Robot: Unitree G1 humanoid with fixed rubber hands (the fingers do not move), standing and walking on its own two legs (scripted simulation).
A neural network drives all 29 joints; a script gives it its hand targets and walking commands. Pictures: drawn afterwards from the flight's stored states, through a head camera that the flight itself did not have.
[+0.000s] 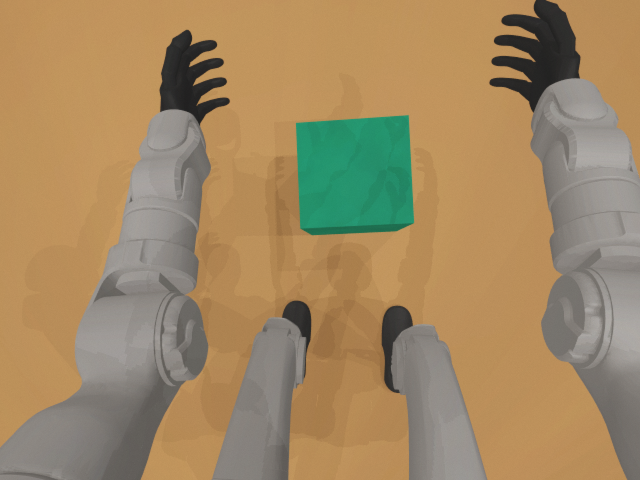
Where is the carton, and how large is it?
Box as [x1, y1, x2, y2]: [296, 115, 413, 234]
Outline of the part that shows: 408,115 296,123 300,228 311,234 391,231 402,228 413,222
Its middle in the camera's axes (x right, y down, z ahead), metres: +0.08 -0.13 +0.84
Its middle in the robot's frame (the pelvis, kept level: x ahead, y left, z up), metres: +0.51 +0.00 -0.52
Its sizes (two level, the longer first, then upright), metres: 0.210 0.200 0.250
